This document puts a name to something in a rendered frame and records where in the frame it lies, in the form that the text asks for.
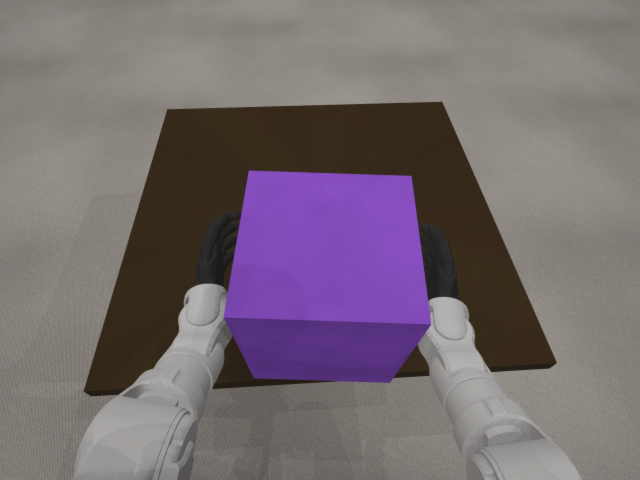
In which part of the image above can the robot left upper arm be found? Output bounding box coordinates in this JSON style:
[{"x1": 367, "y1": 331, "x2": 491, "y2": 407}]
[{"x1": 72, "y1": 396, "x2": 198, "y2": 480}]

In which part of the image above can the table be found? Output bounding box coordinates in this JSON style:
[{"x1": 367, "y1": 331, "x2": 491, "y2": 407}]
[{"x1": 84, "y1": 102, "x2": 557, "y2": 396}]

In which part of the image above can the robot left hand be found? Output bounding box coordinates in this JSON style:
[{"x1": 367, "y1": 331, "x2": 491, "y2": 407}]
[{"x1": 194, "y1": 212, "x2": 242, "y2": 286}]

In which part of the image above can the robot right upper arm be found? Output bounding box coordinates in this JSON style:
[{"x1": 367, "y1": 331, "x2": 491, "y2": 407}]
[{"x1": 466, "y1": 439, "x2": 579, "y2": 480}]

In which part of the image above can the left robot forearm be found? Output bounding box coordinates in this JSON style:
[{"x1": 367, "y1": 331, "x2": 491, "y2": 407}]
[{"x1": 74, "y1": 284, "x2": 233, "y2": 476}]

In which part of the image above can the carton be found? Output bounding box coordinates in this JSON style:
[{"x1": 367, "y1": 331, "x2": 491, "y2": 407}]
[{"x1": 223, "y1": 171, "x2": 431, "y2": 383}]

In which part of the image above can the right robot forearm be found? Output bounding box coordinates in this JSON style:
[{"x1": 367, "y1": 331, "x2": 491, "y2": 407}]
[{"x1": 418, "y1": 297, "x2": 582, "y2": 480}]

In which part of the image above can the robot right hand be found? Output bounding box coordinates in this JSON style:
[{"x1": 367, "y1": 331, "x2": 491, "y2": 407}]
[{"x1": 418, "y1": 222, "x2": 459, "y2": 300}]

